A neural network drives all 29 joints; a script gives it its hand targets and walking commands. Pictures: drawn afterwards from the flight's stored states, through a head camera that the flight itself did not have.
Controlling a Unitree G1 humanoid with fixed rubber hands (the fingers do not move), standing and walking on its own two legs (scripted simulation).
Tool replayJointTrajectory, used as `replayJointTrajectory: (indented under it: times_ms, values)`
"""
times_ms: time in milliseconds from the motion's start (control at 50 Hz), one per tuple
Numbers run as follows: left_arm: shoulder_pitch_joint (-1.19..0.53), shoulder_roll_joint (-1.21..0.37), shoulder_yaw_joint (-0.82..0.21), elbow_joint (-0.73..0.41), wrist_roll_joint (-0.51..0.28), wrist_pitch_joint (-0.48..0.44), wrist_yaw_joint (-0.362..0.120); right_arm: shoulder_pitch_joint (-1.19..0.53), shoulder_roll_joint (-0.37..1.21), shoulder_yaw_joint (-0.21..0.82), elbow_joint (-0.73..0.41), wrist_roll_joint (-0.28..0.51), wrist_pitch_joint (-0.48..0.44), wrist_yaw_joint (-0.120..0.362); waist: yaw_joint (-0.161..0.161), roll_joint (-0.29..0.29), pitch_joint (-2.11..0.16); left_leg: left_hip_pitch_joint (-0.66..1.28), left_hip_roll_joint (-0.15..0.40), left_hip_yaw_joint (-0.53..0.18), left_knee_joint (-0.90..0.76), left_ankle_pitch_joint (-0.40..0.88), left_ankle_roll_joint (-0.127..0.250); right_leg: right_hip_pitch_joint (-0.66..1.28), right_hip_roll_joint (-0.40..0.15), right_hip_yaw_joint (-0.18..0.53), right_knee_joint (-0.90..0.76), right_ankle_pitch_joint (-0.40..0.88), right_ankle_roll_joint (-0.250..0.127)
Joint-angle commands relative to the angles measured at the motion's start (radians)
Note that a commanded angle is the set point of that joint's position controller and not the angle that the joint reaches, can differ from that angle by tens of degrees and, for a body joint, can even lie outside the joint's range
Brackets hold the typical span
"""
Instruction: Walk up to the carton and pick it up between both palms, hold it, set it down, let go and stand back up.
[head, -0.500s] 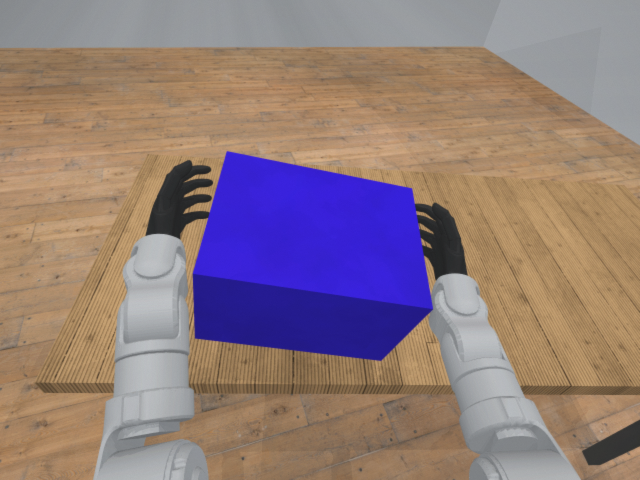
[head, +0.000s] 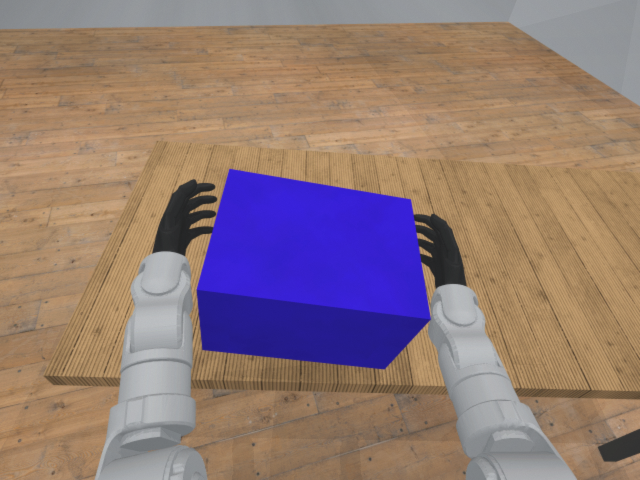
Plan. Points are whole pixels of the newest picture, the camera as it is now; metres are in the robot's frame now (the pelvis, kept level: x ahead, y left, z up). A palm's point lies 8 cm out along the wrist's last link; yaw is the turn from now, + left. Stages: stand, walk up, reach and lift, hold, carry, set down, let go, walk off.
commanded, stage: set down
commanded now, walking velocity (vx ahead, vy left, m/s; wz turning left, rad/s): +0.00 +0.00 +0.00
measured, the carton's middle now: (309, 272) +0.37 +0.03 +0.04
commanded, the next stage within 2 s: none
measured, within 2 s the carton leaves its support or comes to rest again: rests again in 1.36 s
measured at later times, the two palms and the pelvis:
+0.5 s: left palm (171, 269) +0.35 +0.21 +0.06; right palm (427, 273) +0.38 -0.13 +0.05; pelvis +0.00 +0.00 +0.00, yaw +0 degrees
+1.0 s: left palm (185, 289) +0.36 +0.21 -0.01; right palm (416, 284) +0.40 -0.14 -0.01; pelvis +0.01 +0.00 -0.01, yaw -1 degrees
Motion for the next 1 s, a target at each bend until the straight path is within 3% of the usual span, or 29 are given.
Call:
replayJointTrajectory:
  times_ms: [0,20,40,80,100,120,160,180,220,240,300,320,360,380,420,440,520,600,640,700,760,780,800,820,840,880,900,920,980]
  values:
    - [-0.469,-0.430,-0.355,-0.065,-0.065,-0.080,-0.065,-0.765,0.489,0.385,-0.332,0.016,-0.140,0.137,0.081,0.039,-0.514,0.228,-0.011,0.044,0.034,0.366,0.004,0.041,-0.040,-0.013,0.018,0.614,0.110]
    - [-0.470,-0.430,-0.369,-0.035,-0.054,-0.083,-0.057,-0.782,0.459,0.361,-0.295,0.018,-0.144,0.138,0.062,0.072,-0.483,0.214,-0.013,0.041,0.033,0.347,-0.005,0.027,-0.038,-0.009,0.006,0.560,0.098]
    - [-0.468,-0.413,-0.349,-0.034,-0.052,-0.086,-0.051,-0.760,0.436,0.347,-0.263,-0.002,-0.149,0.145,0.076,0.072,-0.487,0.239,-0.002,0.046,0.036,0.369,-0.008,-0.003,-0.040,-0.019,0.002,0.547,0.098]
    - [-0.513,-0.437,-0.393,-0.048,-0.069,-0.120,-0.030,-0.768,0.435,0.340,-0.231,0.005,-0.167,0.155,0.065,0.100,-0.577,0.287,0.009,0.044,0.068,0.441,-0.021,-0.078,-0.023,-0.023,-0.010,0.504,0.077]
    - [-0.479,-0.428,-0.369,0.011,-0.058,-0.123,-0.029,-0.755,0.430,0.296,-0.197,-0.015,-0.158,0.159,0.058,0.087,-0.501,0.288,0.007,0.046,0.051,0.377,-0.009,-0.113,-0.020,-0.032,-0.019,0.445,0.079]
    - [-0.497,-0.441,-0.384,-0.008,-0.081,-0.130,-0.031,-0.773,0.432,0.321,-0.228,-0.024,-0.171,0.152,0.041,0.059,-0.549,0.308,0.009,0.041,0.078,0.428,-0.011,-0.118,-0.017,-0.029,-0.011,0.496,0.078]
    - [-0.496,-0.410,-0.336,0.047,-0.037,-0.150,-0.032,-0.726,0.439,0.282,-0.104,-0.036,-0.155,0.161,0.056,0.062,-0.494,0.236,-0.001,0.060,0.038,0.350,-0.001,-0.079,-0.032,-0.013,-0.019,0.466,0.086]
    - [-0.484,-0.421,-0.336,0.050,-0.046,-0.163,-0.038,-0.730,0.453,0.293,-0.133,-0.028,-0.165,0.162,0.065,0.048,-0.503,0.222,-0.002,0.064,0.042,0.345,0.002,-0.055,-0.036,-0.010,-0.003,0.523,0.098]
    - [-0.491,-0.436,-0.342,0.081,-0.055,-0.176,-0.046,-0.741,0.462,0.261,-0.092,-0.065,-0.171,0.155,0.043,0.042,-0.499,0.195,0.000,0.054,0.027,0.296,0.006,-0.034,-0.048,-0.008,-0.003,0.543,0.102]
    - [-0.562,-0.435,-0.359,0.088,-0.062,-0.198,-0.050,-0.746,0.471,0.231,-0.046,-0.081,-0.178,0.160,0.017,0.057,-0.497,0.172,-0.001,0.063,0.026,0.273,0.002,-0.039,-0.042,-0.010,-0.003,0.500,0.101]
    - [-0.570,-0.458,-0.343,0.152,-0.027,-0.235,-0.047,-0.727,0.477,0.168,0.016,-0.130,-0.191,0.164,0.006,0.106,-0.534,0.173,0.002,0.066,0.019,0.274,-0.003,-0.069,-0.048,-0.008,-0.016,0.457,0.093]
    - [-0.584,-0.453,-0.332,0.164,-0.031,-0.246,-0.046,-0.783,0.493,0.192,-0.033,-0.135,-0.215,0.164,0.024,0.095,-0.569,0.164,0.004,0.066,0.029,0.283,-0.003,-0.062,-0.044,-0.011,-0.008,0.486,0.095]
    - [-0.591,-0.443,-0.284,0.215,-0.007,-0.277,-0.043,-0.776,0.499,0.161,0.023,-0.146,-0.221,0.175,0.050,0.095,-0.554,0.113,0.000,0.083,0.020,0.260,-0.001,-0.043,-0.052,0.000,0.003,0.473,0.100]
    - [-0.620,-0.470,-0.326,0.198,-0.035,-0.308,-0.042,-0.777,0.507,0.146,0.020,-0.166,-0.243,0.172,0.013,0.086,-0.598,0.148,0.007,0.072,0.037,0.300,-0.009,-0.055,-0.050,-0.011,0.013,0.521,0.104]
    - [-0.655,-0.480,-0.313,0.195,-0.025,-0.340,-0.022,-0.771,0.530,0.157,0.081,-0.164,-0.256,0.184,0.040,0.129,-0.610,0.186,0.012,0.072,0.052,0.385,-0.024,-0.096,-0.038,-0.015,0.009,0.479,0.088]
    - [-0.629,-0.477,-0.291,0.219,-0.001,-0.351,-0.021,-0.770,0.513,0.125,0.121,-0.176,-0.263,0.185,0.061,0.111,-0.603,0.192,0.016,0.072,0.052,0.387,-0.021,-0.110,-0.031,-0.020,-0.003,0.435,0.082]
    - [-0.620,-0.452,-0.252,0.339,-0.012,-0.395,-0.019,-0.782,0.534,0.113,0.132,-0.207,-0.287,0.186,0.063,0.044,-0.565,0.096,0.019,0.085,0.042,0.310,-0.004,-0.067,-0.047,-0.008,0.012,0.474,0.092]
    - [-0.632,-0.477,-0.228,0.350,0.012,-0.439,0.004,-0.736,0.535,0.106,0.215,-0.215,-0.297,0.199,0.088,0.071,-0.590,0.105,0.022,0.073,0.047,0.394,-0.012,-0.097,-0.034,-0.020,0.014,0.476,0.077]
    - [-0.597,-0.457,-0.204,0.418,0.002,-0.441,0.004,-0.803,0.537,0.105,0.163,-0.204,-0.310,0.200,0.116,0.060,-0.592,0.070,0.020,0.092,0.055,0.352,-0.010,-0.099,-0.042,-0.008,0.014,0.499,0.079]
    - [-0.587,-0.485,-0.223,0.457,0.000,-0.470,0.005,-0.769,0.530,0.083,0.211,-0.237,-0.322,0.194,0.074,0.061,-0.610,0.100,0.027,0.085,0.067,0.410,-0.020,-0.131,-0.029,-0.025,0.023,0.485,0.069]
    - [-0.643,-0.470,-0.234,0.453,-0.020,-0.510,0.012,-0.792,0.542,0.068,0.236,-0.239,-0.333,0.198,0.087,0.059,-0.662,0.061,0.028,0.085,0.078,0.377,-0.010,-0.151,-0.044,-0.013,0.028,0.488,0.071]
    - [-0.637,-0.471,-0.231,0.463,-0.007,-0.511,0.016,-0.743,0.538,0.053,0.280,-0.257,-0.325,0.197,0.060,0.068,-0.663,0.081,0.026,0.084,0.073,0.387,-0.014,-0.174,-0.040,-0.018,0.019,0.474,0.069]
    - [-0.595,-0.487,-0.232,0.461,-0.007,-0.524,0.020,-0.761,0.558,0.104,0.246,-0.231,-0.340,0.197,0.101,0.049,-0.685,0.100,0.029,0.087,0.096,0.447,-0.016,-0.168,-0.036,-0.019,0.039,0.539,0.074]
    - [-0.594,-0.474,-0.250,0.439,-0.004,-0.541,0.027,-0.724,0.560,0.114,0.254,-0.245,-0.340,0.194,0.087,0.083,-0.744,0.060,0.020,0.077,0.094,0.455,-0.021,-0.119,-0.040,-0.014,0.054,0.626,0.078]
    - [-0.636,-0.464,-0.239,0.466,-0.012,-0.559,0.021,-0.717,0.561,0.089,0.270,-0.257,-0.339,0.194,0.074,0.071,-0.732,0.044,0.017,0.081,0.098,0.436,-0.017,-0.141,-0.050,-0.005,0.062,0.619,0.082]
    - [-0.601,-0.470,-0.253,0.478,-0.015,-0.580,0.022,-0.735,0.590,0.141,0.244,-0.241,-0.357,0.190,0.100,0.063,-0.762,-0.009,0.019,0.083,0.109,0.468,-0.015,-0.124,-0.054,-0.002,0.091,0.734,0.091]
    - [-0.625,-0.475,-0.275,0.496,-0.048,-0.597,0.014,-0.761,0.596,0.145,0.211,-0.222,-0.371,0.187,0.093,0.041,-0.806,-0.021,0.015,0.081,0.125,0.471,-0.017,-0.097,-0.058,0.001,0.106,0.784,0.107]
    - [-0.641,-0.478,-0.273,0.501,-0.044,-0.612,0.010,-0.720,0.597,0.127,0.255,-0.268,-0.370,0.181,0.051,0.034,-0.824,-0.042,0.023,0.061,0.119,0.460,-0.018,-0.097,-0.066,-0.009,0.113,0.808,0.111]
    - [-0.693,-0.490,-0.317,0.512,-0.082,-0.661,0.018,-0.759,0.633,0.180,0.226,-0.246,-0.393,0.186,0.060,0.038,-0.898,-0.056,0.022,0.063,0.141,0.461,-0.024,-0.099,-0.057,0.000,0.155,0.851,0.117]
